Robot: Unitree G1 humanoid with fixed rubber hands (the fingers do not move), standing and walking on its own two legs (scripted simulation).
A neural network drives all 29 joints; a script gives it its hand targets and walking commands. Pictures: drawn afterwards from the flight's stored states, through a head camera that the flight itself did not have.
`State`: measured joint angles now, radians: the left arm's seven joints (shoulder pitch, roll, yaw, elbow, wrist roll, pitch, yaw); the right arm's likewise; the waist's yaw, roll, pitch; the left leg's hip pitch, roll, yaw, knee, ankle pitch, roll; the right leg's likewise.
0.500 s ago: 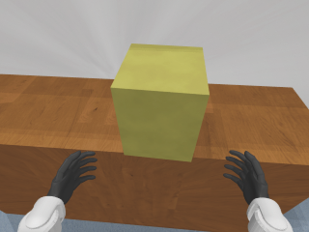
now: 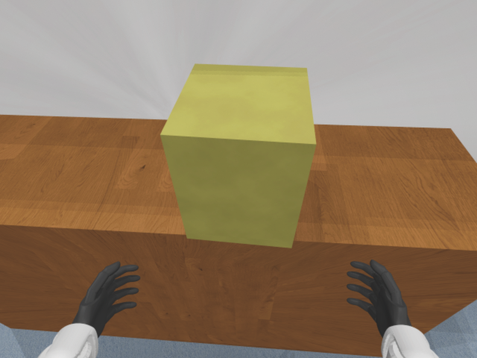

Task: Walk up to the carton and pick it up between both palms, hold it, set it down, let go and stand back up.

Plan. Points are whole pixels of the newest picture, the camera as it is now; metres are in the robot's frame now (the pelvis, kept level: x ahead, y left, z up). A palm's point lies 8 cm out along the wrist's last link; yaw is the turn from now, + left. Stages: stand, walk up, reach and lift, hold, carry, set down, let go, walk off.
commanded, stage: set down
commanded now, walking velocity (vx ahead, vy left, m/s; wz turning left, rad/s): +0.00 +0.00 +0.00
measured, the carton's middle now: (244, 157) +0.43 +0.03 +0.12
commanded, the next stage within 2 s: let go in 1.46 s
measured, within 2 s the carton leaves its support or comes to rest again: neither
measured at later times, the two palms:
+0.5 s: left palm (104, 334) +0.16 +0.24 +0.00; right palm (385, 334) +0.18 -0.19 -0.01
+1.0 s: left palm (113, 353) +0.15 +0.24 -0.06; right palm (385, 352) +0.16 -0.20 -0.06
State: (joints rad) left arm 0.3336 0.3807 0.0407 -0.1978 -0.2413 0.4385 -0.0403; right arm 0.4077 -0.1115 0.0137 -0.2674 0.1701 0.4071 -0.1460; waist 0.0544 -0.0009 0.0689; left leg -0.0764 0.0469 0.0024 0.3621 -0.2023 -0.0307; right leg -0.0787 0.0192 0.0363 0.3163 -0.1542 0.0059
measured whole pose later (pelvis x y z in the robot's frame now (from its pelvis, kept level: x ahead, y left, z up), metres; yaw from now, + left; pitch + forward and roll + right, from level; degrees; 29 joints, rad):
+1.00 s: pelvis +0.00 +0.00 +0.00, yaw +0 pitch -4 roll +0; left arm 0.29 0.26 -0.04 0.25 -0.11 0.26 0.02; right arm 0.29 -0.13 -0.03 0.39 0.01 0.00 -0.02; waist 0.03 0.00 0.09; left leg -0.11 0.03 0.00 0.39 -0.22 -0.03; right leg -0.11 0.01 0.03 0.36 -0.18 0.01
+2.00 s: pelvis +0.02 +0.01 -0.01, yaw +1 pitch -2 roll +0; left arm 0.18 0.25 0.00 0.64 0.03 0.04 0.00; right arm 0.16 -0.21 -0.03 0.85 -0.04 -0.13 0.02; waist 0.00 -0.02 0.04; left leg -0.14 0.02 0.00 0.43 -0.26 -0.01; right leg -0.15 -0.01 0.03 0.43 -0.24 0.02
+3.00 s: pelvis +0.00 +0.00 +0.00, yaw +5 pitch -3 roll +0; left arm 0.18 0.33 0.01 1.07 0.02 -0.03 0.00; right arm 0.15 -0.34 -0.02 1.11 -0.02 -0.02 0.01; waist 0.00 0.01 0.04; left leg -0.14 0.00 -0.07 0.36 -0.18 -0.02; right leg -0.13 -0.02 -0.04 0.36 -0.18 0.01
